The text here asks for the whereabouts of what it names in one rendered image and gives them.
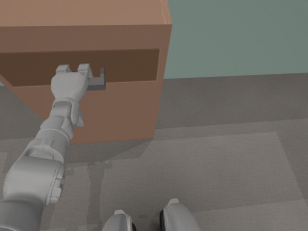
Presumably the left robot upper arm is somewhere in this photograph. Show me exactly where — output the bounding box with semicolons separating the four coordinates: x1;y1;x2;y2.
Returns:
0;155;66;231

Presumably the robot left forearm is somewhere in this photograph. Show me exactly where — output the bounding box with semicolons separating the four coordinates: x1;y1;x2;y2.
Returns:
3;97;81;197

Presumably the robot left thigh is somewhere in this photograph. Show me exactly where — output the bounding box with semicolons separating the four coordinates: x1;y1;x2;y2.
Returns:
102;214;133;231

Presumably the drawer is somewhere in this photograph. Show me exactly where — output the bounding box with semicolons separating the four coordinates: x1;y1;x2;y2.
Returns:
0;48;160;87

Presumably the cabinet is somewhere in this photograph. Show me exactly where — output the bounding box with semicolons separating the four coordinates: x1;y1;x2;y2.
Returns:
0;0;172;145

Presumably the robot right thigh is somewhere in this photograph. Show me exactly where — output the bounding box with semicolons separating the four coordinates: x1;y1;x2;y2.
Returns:
163;202;203;231

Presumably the robot thigh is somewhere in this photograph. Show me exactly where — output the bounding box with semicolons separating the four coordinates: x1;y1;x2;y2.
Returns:
163;202;203;231
102;214;133;231

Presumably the robot left hand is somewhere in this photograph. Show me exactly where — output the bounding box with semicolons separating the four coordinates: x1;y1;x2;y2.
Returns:
51;64;93;127

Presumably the handle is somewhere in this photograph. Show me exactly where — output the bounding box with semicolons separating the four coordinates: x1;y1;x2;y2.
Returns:
87;67;106;91

